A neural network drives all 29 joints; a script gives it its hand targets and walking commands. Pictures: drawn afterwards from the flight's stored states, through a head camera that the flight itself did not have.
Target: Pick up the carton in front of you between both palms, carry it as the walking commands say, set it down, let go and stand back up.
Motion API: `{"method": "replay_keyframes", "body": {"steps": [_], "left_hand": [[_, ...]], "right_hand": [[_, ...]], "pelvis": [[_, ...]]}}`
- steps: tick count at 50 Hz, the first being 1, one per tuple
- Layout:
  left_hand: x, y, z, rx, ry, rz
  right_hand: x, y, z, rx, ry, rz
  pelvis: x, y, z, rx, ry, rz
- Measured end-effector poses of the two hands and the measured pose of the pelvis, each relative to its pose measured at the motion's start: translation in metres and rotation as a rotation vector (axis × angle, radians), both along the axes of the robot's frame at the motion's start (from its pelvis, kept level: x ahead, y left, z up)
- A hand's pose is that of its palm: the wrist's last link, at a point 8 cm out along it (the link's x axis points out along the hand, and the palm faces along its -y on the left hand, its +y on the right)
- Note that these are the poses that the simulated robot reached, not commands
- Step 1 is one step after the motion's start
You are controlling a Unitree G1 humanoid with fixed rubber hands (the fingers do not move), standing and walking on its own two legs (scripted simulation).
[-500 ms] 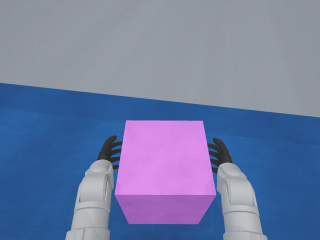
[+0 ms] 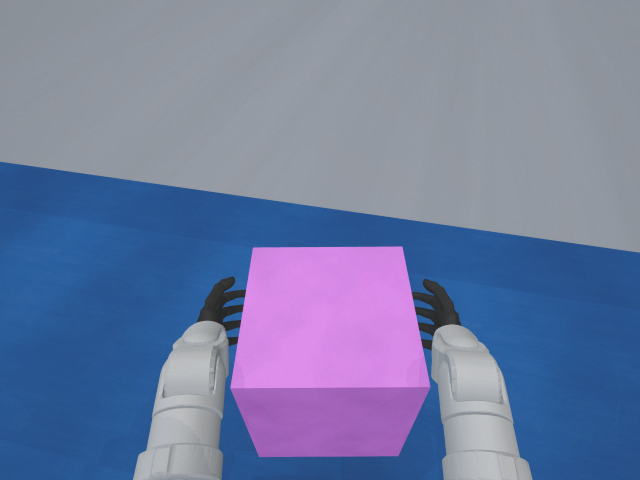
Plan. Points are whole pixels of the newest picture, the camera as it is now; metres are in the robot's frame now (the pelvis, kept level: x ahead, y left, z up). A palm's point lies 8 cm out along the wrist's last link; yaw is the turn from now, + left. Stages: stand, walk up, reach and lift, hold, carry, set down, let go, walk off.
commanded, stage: set down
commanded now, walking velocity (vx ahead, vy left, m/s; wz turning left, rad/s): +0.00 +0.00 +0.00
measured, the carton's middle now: (328, 355) +0.30 +0.00 -0.04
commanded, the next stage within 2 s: none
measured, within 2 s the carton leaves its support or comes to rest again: neither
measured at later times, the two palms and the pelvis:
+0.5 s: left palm (230, 351) +0.34 +0.16 -0.10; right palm (410, 343) +0.36 -0.14 -0.10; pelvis -0.04 -0.01 -0.05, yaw +3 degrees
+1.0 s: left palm (253, 363) +0.40 +0.15 -0.25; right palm (400, 356) +0.42 -0.15 -0.26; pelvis -0.03 -0.01 -0.17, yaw +3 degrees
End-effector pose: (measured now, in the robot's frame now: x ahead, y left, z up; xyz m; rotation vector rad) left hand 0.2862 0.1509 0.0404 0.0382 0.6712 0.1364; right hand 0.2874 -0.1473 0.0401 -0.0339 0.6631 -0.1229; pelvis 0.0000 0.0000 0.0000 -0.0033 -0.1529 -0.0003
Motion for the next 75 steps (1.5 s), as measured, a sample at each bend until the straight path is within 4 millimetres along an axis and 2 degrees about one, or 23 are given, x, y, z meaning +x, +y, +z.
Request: {"method": "replay_keyframes", "body": {"steps": [6, 11, 14, 19, 25, 28, 31, 37, 42, 46, 60, 75], "left_hand": [[0.006, -0.004, -0.005, -0.030, 0.005, 0.032], [0.019, 0.001, -0.012, -0.033, 0.010, 0.061], [0.027, 0.005, -0.024, -0.023, 0.025, 0.075], [0.039, 0.010, -0.064, -0.008, 0.054, 0.087], [0.053, 0.008, -0.139, 0.013, 0.049, 0.072], [0.060, 0.006, -0.178, 0.005, 0.037, 0.071], [0.069, 0.003, -0.207, -0.014, 0.016, 0.079], [0.091, 0.001, -0.233, -0.053, -0.032, 0.104], [0.104, 0.000, -0.247, -0.061, -0.018, 0.119], [0.110, -0.002, -0.267, -0.056, 0.007, 0.118], [0.133, -0.012, -0.367, -0.049, 0.007, 0.122], [0.158, -0.020, -0.457, -0.035, 0.031, 0.119]], "right_hand": [[0.009, -0.003, -0.004, 0.037, 0.006, -0.017], [0.031, 0.002, -0.011, 0.048, 0.012, 0.004], [0.044, 0.006, -0.023, 0.045, 0.027, 0.023], [0.062, 0.011, -0.064, 0.020, 0.055, 0.059], [0.075, 0.010, -0.142, 0.000, 0.048, 0.076], [0.079, 0.007, -0.182, 0.002, 0.037, 0.071], [0.087, 0.004, -0.211, 0.014, 0.018, 0.059], [0.109, 0.002, -0.236, 0.040, -0.026, 0.041], [0.124, 0.001, -0.251, 0.051, -0.010, 0.038], [0.131, -0.001, -0.270, 0.041, 0.016, 0.045], [0.158, -0.011, -0.369, 0.029, 0.016, 0.068], [0.186, -0.019, -0.460, 0.016, 0.039, 0.088]], "pelvis": [[-0.012, -0.007, -0.006, 0.003, -0.018, 0.028], [-0.020, -0.012, -0.014, 0.002, -0.007, 0.045], [-0.023, -0.014, -0.019, 0.001, 0.032, 0.048], [-0.029, -0.016, -0.028, -0.001, 0.159, 0.051], [-0.035, -0.015, -0.048, -0.003, 0.361, 0.052], [-0.036, -0.013, -0.064, -0.003, 0.470, 0.051], [-0.033, -0.012, -0.083, -0.003, 0.578, 0.051], [-0.027, -0.008, -0.117, -0.003, 0.723, 0.049], [-0.026, -0.006, -0.138, -0.004, 0.785, 0.046], [-0.027, -0.006, -0.154, -0.003, 0.828, 0.046], [-0.045, -0.012, -0.231, 0.010, 0.943, 0.053], [-0.059, -0.021, -0.299, 0.026, 0.951, 0.066]]}}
